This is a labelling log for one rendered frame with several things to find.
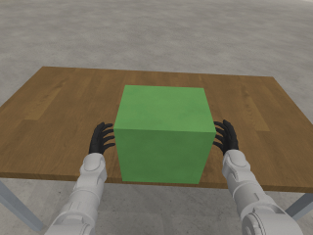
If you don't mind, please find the carton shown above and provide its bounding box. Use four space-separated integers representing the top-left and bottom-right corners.
113 84 217 184

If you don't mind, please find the robot left hand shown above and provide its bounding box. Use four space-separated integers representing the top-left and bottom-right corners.
88 122 115 155

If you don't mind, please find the left robot upper arm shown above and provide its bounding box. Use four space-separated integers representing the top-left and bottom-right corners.
45 223 96 235

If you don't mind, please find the right robot forearm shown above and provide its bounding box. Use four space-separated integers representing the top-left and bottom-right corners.
221 149 303 235

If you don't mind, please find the table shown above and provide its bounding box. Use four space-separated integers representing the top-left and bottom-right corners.
0 66 313 231

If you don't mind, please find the robot right hand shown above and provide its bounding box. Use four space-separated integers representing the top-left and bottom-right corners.
212 119 239 156

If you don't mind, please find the left robot forearm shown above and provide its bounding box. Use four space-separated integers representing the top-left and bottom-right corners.
44 153 108 235

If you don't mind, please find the right robot upper arm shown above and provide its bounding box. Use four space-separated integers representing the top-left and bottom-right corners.
242 212 302 235

